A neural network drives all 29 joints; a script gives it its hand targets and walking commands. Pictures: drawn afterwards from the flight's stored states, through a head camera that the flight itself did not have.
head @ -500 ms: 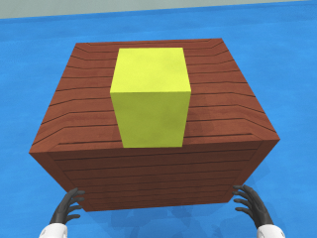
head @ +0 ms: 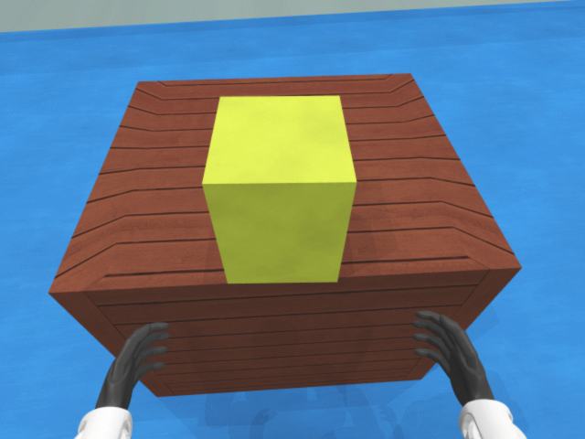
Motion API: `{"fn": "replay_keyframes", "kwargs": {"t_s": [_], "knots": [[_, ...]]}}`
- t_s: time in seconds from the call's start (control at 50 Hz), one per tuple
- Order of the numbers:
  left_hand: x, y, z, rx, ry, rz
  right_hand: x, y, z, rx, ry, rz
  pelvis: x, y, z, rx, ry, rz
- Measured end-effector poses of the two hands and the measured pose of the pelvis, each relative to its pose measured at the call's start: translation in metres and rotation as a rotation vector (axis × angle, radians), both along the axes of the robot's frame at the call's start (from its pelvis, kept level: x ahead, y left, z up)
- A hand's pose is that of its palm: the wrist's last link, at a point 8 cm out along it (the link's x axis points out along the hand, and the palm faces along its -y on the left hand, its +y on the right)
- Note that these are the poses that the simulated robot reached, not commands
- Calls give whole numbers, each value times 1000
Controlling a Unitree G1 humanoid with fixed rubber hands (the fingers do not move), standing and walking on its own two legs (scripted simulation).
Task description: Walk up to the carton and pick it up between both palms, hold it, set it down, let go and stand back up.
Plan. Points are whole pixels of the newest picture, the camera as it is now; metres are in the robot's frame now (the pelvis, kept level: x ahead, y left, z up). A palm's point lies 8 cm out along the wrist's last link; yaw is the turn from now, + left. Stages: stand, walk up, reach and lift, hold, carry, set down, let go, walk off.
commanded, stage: reach and lift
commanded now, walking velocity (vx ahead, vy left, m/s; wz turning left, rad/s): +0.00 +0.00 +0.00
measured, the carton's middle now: (281, 193) +0.50 +0.03 +0.03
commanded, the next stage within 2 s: none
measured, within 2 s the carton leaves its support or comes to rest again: neither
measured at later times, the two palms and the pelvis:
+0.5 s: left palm (140, 337) +0.24 +0.20 +0.04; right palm (467, 359) +0.21 -0.20 +0.03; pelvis +0.00 +0.00 +0.00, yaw +0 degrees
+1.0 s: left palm (134, 268) +0.31 +0.21 +0.08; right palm (454, 272) +0.31 -0.20 +0.07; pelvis +0.01 +0.00 +0.00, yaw +0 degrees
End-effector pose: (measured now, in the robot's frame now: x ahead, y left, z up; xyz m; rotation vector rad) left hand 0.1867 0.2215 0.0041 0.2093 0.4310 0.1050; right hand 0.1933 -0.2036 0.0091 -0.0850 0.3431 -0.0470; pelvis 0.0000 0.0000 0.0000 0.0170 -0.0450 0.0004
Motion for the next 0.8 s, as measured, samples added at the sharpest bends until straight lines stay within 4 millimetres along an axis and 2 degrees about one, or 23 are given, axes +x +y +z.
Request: {"fn": "replay_keyframes", "kwargs": {"t_s": [0.16, 0.3, 0.44, 0.62, 0.8], "knots": [[6, -12, 16, -22, -81, -26, 4, 3, 16, 28, -72, -4, -1, 0, 0, 0, -2, 0], [9, -16, 13, -32, -50, -9, 6, 2, 20, 28, -61, -18, -1, 0, 0, 0, -2, 0], [36, -20, 27, -42, -68, 13, 10, 1, 21, 32, -26, -28, 1, -1, 0, 1, 3, 0], [81, -18, 50, -44, -90, 34, 44, 2, 36, 40, -66, -37, 7, -3, 1, 3, 14, 0], [102, -8, 62, -57, -77, 60, 84, 2, 60, 44, -132, -19, 12, -3, 1, 3, 25, 0]]}}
